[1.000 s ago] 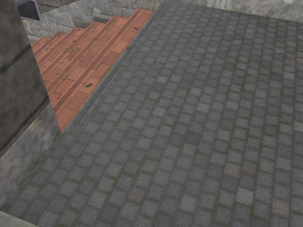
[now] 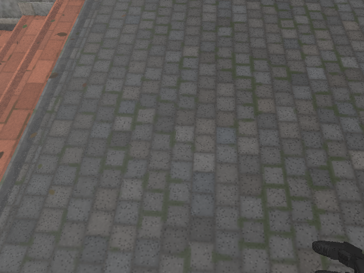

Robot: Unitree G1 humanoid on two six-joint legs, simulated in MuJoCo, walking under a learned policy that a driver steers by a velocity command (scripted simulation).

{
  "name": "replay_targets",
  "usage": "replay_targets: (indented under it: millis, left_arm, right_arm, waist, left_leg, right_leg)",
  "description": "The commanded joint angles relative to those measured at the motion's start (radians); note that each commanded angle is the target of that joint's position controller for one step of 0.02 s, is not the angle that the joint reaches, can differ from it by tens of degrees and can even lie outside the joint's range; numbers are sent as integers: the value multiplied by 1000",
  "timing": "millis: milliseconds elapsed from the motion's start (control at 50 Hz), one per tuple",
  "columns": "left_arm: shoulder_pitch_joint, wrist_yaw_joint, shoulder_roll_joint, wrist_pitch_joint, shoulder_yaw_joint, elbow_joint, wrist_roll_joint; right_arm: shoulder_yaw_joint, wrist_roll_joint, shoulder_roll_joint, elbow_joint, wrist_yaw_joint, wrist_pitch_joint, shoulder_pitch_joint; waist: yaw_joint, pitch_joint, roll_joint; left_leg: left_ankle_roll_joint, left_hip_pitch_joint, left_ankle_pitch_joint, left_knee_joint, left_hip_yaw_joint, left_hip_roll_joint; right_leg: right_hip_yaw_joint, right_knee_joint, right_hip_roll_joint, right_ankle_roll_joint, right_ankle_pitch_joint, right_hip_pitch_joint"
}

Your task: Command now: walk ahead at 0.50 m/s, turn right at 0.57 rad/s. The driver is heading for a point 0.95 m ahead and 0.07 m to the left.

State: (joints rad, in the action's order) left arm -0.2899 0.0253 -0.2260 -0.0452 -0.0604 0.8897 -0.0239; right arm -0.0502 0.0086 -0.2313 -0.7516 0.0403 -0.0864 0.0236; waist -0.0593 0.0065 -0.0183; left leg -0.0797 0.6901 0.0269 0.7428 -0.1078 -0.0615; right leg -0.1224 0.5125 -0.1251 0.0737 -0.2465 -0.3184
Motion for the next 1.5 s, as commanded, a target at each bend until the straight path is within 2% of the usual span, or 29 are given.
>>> replay_targets:
  millis: [20,80,100,120,140,160,200,240,340,400,460,520,540,560,580,600,680,840,940,1020,1040,1060,1080,1100,1120,1160,1180,1380,1500]
  left_arm:
    - [43,14,-134,-15,-44,-83,-13]
    - [16,14,-81,-10,-34,-100,-6]
    - [11,9,-4,-16,-16,-112,-1]
    - [-74,4,8,-31,-8,-161,-30]
    - [-43,1,-102,-37,-30,-149,-29]
    - [48,0,-150,-30,-45,-163,-17]
    - [88,3,-113,-16,-45,-165,10]
    - [69,-3,-86,-11,-46,-159,1]
    - [208,-19,-27,-24,-22,-205,23]
    - [308,-33,-12,-36,-9,-225,9]
    - [362,-45,-45,-49,-15,-244,-2]
    - [207,-44,-112,-61,-49,-200,6]
    - [32,-33,-174,-63,-73,-163,19]
    - [-105,-22,-277,-56,-97,-142,35]
    - [-176,-24,-237,-52,-86,-117,32]
    - [-96,-24,-168,-52,-64,-127,25]
    - [118,-34,-54,-64,-32,-125,27]
    - [85,-6,-127,-71,-57,-57,28]
    - [9,-1,-181,-54,-73,-20,5]
    - [27,4,-237,-25,-86,-23,-11]
    - [14,8,-224,-22,-78,-29,-3]
    - [-31,4,-137,-35,-49,-78,36]
    - [-26,-12,-87,-79,-20,-111,24]
    - [90,-25,-156,-107,-38,-134,-15]
    - [131,-25,-152,-118,-33,-144,-21]
    - [129,-6,-164,-108,-46,-130,23]
    - [98,-7,-162,-91,-49,-120,21]
    - [274,-35,-96,-51,-15,-152,5]
    - [330,-73,-99,-66,-7,-190,23]
  right_arm:
    - [-24,22,-71,47,-6,7,-30]
    - [-53,7,-120,9,-20,-18,-136]
    - [-67,-5,-159,-24,-17,-25,-291]
    - [-90,-30,-260,-47,-26,-26,-393]
    - [-80,-16,-189,-26,-26,-31,-358]
    - [-67,-8,-138,-12,-21,-28,-315]
    - [-52,-17,-91,-17,-26,-15,-230]
    - [-42,-18,-58,-38,-34,-17,-225]
    - [-56,7,-110,-103,-26,-17,-300]
    - [-61,21,-138,-127,-24,-5,-356]
    - [-66,29,-158,-150,-29,2,-403]
    - [-63,33,-160,-160,-28,8,-393]
    - [-52,23,-133,-142,-30,1,-357]
    - [-24,15,-38,-108,-31,-17,-406]
    - [-24,28,-62,-112,-37,-34,-434]
    - [-46,43,-123,-112,-35,-31,-400]
    - [-53,23,-79,-94,-22,15,-308]
    - [-35,10,-35,-26,-58,36,-127]
    - [-29,10,-61,38,-90,48,15]
    - [-68,13,-135,29,-94,53,-147]
    - [-105,14,-206,-20,-82,56,-317]
    - [-136,18,-334,-36,-64,59,-416]
    - [-120,15,-342,-8,-67,49,-418]
    - [-97,2,-266,-7,-70,43,-424]
    - [-85,5,-222,-3,-67,36,-376]
    - [-63,5,-154,32,-61,28,-232]
    - [-53,-4,-128,44,-57,26,-202]
    - [-49,-10,-166,-32,-36,-8,-307]
    - [-45,-6,-175,-81,-28,25,-341]
  waist:
    - [60,63,102]
    - [117,73,98]
    - [168,157,-15]
    - [123,223,-350]
    - [132,187,-248]
    - [149,102,-158]
    - [101,43,-74]
    - [67,31,-89]
    - [79,31,-64]
    - [114,14,-88]
    - [125,-7,-106]
    - [28,70,-98]
    - [-57,177,-57]
    - [-77,326,169]
    - [-81,417,292]
    - [-58,283,219]
    - [51,39,140]
    - [50,-39,86]
    - [10,-85,68]
    - [129,36,104]
    - [201,125,77]
    - [180,218,-150]
    - [142,373,-221]
    - [190,318,-115]
    - [170,213,-79]
    - [80,104,-8]
    - [50,95,-19]
    - [121,-25,-41]
    - [126,-37,-48]
  left_leg:
    - [8,-311,5,-145,34,44]
    - [84,-479,138,-244,32,31]
    - [143,-711,221,-271,-125,-130]
    - [317,-914,470,-437,-624,-365]
    - [337,-905,657,-473,-714,-387]
    - [300,-835,592,-464,-566,-344]
    - [259,-651,326,-483,-334,-239]
    - [244,-553,172,-516,-190,-184]
    - [265,-544,-75,-548,-31,-151]
    - [260,-501,-46,-536,1,-127]
    - [264,-539,-5,-498,-50,-162]
    - [218,-508,-143,-325,-45,-132]
    - [179,-375,-111,-106,4,-75]
    - [111,-13,219,268,110,44]
    - [110,101,548,466,1,64]
    - [118,176,491,551,-24,10]
    - [126,55,264,434,0,-79]
    - [118,4,-97,67,54,-48]
    - [149,8,-16,-69,116,-32]
    - [228,-308,151,-148,243,105]
    - [266,-586,105,-178,211,130]
    - [400,-956,111,-202,-228,-123]
    - [530,-1105,272,-412,-712,-277]
    - [465,-1084,269,-453,-624,-253]
    - [425,-960,208,-444,-481,-218]
    - [379,-661,36,-467,-296,-147]
    - [372,-588,-5,-489,-255,-134]
    - [279,-563,-80,-598,24,-99]
    - [250,-716,-437,-430,48,-135]
  right_leg:
    - [-262,-159,246,169,-4,-124]
    - [-271,28,170,104,-140,-118]
    - [-154,327,80,52,-223,-264]
    - [-58,601,-9,23,-342,-543]
    - [-78,757,74,15,-287,-669]
    - [-67,813,105,13,-177,-707]
    - [-65,741,152,-2,-41,-608]
    - [-38,649,172,-15,-18,-498]
    - [68,323,196,-46,149,-415]
    - [119,142,157,-71,210,-280]
    - [123,28,137,-65,148,-216]
    - [126,-73,114,-10,153,94]
    - [32,-43,216,39,193,353]
    - [-299,-57,480,158,178,730]
    - [-559,-150,571,237,87,738]
    - [-431,-168,538,209,46,637]
    - [-93,-320,405,118,150,226]
    - [209,-380,370,80,320,165]
    - [271,-333,422,54,337,318]
    - [347,20,397,2,887,362]
    - [364,260,356,-36,821,227]
    - [361,663,246,-104,215,-190]
    - [128,881,91,-119,-345,-418]
    - [36,922,141,-92,-281,-528]
    - [49,866,182,-71,-195,-547]
    - [47,702,254,-75,-87,-398]
    - [47,669,273,-78,-62,-337]
    - [105,170,245,-71,419,-340]
    - [149,15,164,-24,300,-291]
